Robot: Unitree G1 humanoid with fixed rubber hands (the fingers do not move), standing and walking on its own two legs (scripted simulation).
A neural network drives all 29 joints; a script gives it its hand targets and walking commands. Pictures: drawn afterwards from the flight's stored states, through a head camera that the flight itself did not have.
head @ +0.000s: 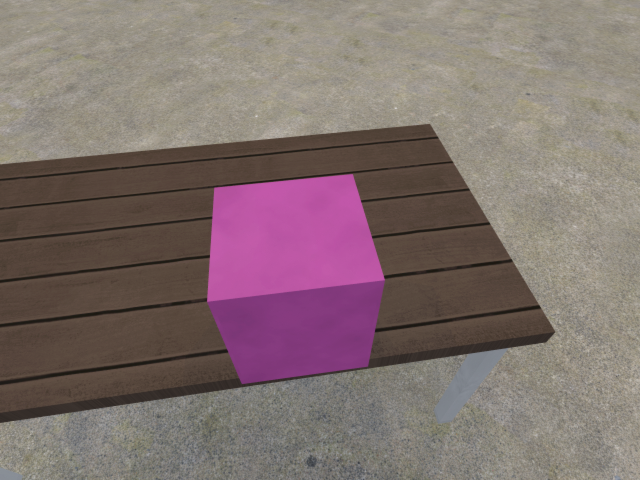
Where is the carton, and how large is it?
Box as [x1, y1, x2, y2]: [207, 174, 384, 383]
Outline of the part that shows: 352,174 214,188 207,302 242,383 367,366 384,279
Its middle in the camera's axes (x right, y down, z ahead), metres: -0.04 +0.07 +0.62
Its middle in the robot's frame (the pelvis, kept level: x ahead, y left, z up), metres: +0.42 +0.05 -0.04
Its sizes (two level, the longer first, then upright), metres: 0.210 0.200 0.250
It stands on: a table, 0.60 m high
